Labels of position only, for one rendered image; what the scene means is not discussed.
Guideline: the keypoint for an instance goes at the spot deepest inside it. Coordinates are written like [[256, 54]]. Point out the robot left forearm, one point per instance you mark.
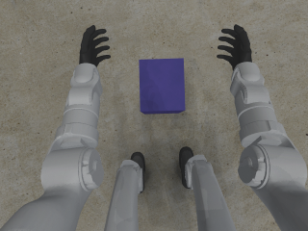
[[81, 111]]

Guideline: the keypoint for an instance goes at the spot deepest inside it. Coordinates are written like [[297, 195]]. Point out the right robot upper arm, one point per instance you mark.
[[277, 174]]

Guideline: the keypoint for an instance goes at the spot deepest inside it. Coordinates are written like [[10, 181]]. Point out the robot right hand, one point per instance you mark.
[[241, 52]]

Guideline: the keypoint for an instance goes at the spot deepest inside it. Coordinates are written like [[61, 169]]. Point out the right robot thigh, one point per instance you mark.
[[211, 209]]

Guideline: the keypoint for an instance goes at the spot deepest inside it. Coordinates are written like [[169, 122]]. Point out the left robot upper arm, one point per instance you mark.
[[68, 177]]

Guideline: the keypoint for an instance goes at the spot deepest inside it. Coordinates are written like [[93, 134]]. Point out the carton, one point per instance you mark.
[[162, 86]]

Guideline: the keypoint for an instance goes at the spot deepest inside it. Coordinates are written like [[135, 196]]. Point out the robot right forearm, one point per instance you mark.
[[254, 109]]

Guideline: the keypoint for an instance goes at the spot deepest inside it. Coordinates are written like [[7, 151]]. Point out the right robot foot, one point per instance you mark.
[[184, 155]]

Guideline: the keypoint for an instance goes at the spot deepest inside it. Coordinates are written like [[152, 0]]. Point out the robot left hand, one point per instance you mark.
[[88, 52]]

